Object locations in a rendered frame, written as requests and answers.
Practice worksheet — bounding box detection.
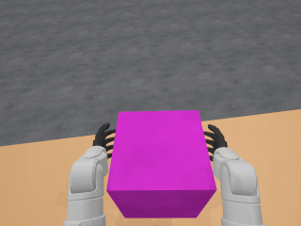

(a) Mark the robot right forearm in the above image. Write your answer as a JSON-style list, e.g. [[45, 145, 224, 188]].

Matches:
[[213, 147, 267, 226]]

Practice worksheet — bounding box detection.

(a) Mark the robot left forearm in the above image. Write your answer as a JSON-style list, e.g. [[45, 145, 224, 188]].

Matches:
[[63, 145, 109, 226]]

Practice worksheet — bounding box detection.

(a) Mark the robot left hand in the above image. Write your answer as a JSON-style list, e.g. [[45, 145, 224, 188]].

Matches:
[[92, 123, 116, 159]]

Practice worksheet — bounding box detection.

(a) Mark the robot right hand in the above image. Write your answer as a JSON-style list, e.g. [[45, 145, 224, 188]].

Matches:
[[203, 124, 228, 162]]

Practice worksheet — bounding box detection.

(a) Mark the carton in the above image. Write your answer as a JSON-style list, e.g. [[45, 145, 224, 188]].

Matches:
[[106, 110, 217, 218]]

